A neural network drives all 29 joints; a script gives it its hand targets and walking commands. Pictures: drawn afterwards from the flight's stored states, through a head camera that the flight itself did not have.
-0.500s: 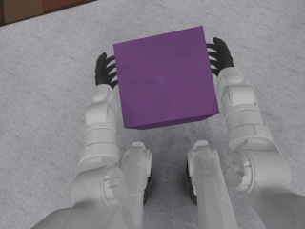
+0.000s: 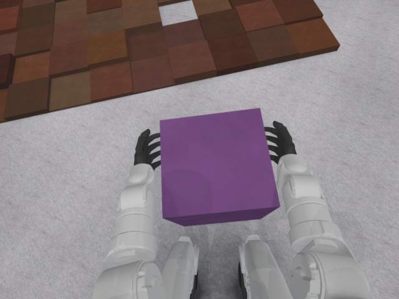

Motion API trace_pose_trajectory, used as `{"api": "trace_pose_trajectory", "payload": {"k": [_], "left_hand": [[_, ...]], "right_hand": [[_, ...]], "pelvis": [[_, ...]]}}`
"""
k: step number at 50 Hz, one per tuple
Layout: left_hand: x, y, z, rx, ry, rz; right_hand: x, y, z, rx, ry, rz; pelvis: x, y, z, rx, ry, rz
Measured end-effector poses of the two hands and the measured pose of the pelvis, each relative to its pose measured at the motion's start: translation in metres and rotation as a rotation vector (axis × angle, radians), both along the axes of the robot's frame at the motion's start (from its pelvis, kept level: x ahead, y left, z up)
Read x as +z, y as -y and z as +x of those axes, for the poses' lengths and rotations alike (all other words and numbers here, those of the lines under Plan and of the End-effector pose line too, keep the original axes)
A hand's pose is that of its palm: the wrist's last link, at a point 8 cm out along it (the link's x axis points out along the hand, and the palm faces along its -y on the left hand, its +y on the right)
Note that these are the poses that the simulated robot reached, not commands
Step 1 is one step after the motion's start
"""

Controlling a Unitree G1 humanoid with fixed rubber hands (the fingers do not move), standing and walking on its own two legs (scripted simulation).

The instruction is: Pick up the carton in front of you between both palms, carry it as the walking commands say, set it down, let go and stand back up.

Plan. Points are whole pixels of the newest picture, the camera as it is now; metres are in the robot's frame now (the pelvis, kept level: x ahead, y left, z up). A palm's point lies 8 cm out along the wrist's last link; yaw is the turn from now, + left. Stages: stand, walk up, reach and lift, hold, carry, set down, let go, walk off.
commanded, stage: reach and lift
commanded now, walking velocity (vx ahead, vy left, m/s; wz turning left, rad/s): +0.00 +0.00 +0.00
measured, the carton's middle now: (216, 175) +0.38 +0.00 -0.11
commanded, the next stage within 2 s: hold in 1.66 s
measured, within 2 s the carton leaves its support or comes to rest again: neither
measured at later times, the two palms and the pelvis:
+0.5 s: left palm (117, 145) +0.35 +0.15 +0.12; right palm (318, 144) +0.35 -0.15 +0.12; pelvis +0.04 +0.00 +0.12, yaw +0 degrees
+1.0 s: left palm (103, 136) +0.34 +0.15 +0.17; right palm (335, 137) +0.33 -0.15 +0.16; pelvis +0.03 +0.01 +0.14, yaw +0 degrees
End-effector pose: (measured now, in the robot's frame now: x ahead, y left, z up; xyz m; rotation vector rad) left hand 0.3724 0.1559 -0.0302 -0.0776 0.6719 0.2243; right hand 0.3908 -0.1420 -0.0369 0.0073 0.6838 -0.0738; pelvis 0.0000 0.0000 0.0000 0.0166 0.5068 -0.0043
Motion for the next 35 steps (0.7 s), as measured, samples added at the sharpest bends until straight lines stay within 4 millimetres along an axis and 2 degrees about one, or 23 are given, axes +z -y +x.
{"api": "trace_pose_trajectory", "payload": {"k": [12, 20, 30, 35], "left_hand": [[0.074, 0.002, -0.014, -0.034, -0.001, 0.005], [0.121, 0.003, -0.022, -0.058, 0.004, 0.01], [0.179, 0.003, -0.029, -0.106, 0.029, 0.039], [0.195, 0.003, -0.032, -0.123, 0.018, 0.052]], "right_hand": [[0.074, 0.002, -0.023, -0.03, 0.0, -0.004], [0.123, 0.003, -0.037, -0.05, 0.006, -0.008], [0.182, 0.003, -0.052, -0.065, 0.031, -0.029], [0.198, 0.004, -0.057, -0.06, 0.02, -0.042]], "pelvis": [[0.065, -0.001, 0.023, -0.001, 0.158, -0.008], [0.101, -0.003, 0.037, -0.001, 0.288, -0.013], [0.131, -0.005, 0.046, 0.003, 0.468, -0.021], [0.137, -0.007, 0.043, 0.001, 0.536, -0.022]]}}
